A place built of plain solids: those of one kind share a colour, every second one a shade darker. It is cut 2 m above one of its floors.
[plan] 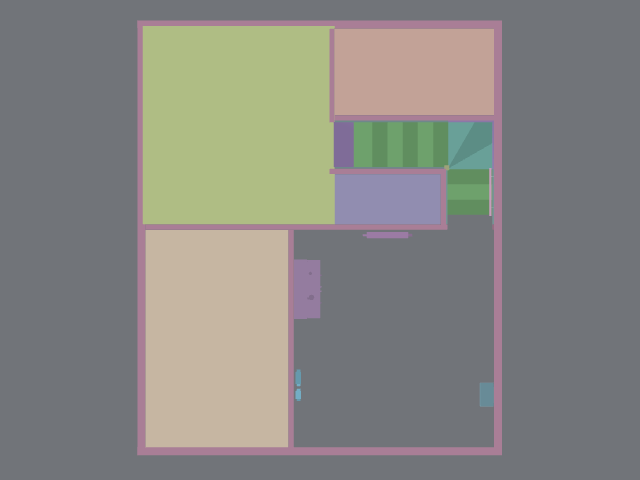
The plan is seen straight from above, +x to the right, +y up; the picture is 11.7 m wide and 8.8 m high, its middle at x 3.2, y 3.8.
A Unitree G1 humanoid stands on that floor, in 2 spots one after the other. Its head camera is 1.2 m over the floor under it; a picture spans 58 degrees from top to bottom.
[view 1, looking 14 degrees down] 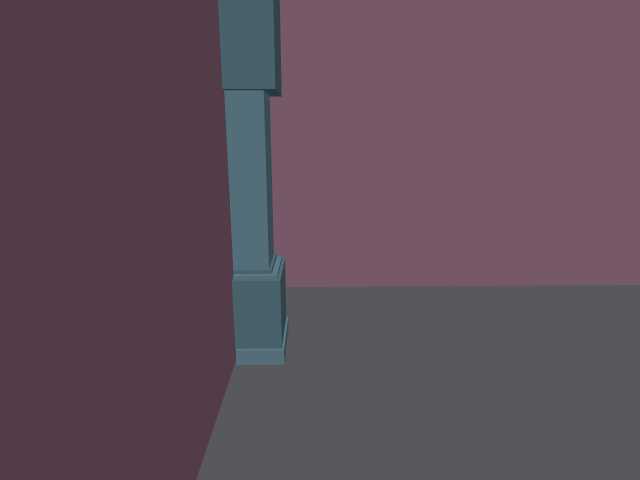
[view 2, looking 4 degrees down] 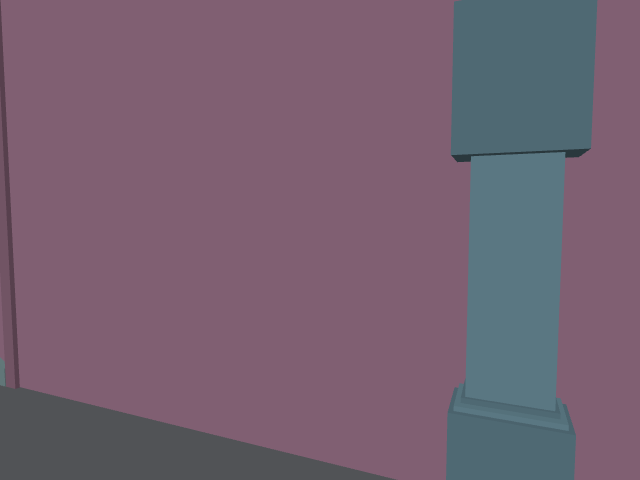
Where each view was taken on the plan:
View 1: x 5.97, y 3.26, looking -91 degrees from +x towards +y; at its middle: wall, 3.36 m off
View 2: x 4.55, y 1.00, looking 23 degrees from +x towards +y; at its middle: wall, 2.00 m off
